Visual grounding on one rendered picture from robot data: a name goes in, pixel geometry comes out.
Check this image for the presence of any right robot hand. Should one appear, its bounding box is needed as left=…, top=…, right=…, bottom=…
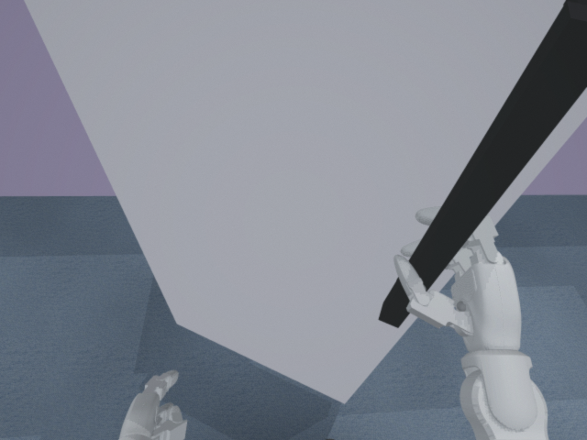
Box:
left=393, top=206, right=521, bottom=352

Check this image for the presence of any left robot hand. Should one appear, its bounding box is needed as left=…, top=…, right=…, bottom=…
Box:
left=119, top=370, right=187, bottom=440

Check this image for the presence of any handle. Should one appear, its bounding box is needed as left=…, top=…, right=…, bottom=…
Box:
left=379, top=0, right=587, bottom=328

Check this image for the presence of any robot right forearm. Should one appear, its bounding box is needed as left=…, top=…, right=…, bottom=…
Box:
left=460, top=350, right=548, bottom=440

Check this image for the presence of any fridge door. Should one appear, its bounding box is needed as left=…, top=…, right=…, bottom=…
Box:
left=24, top=0, right=587, bottom=404

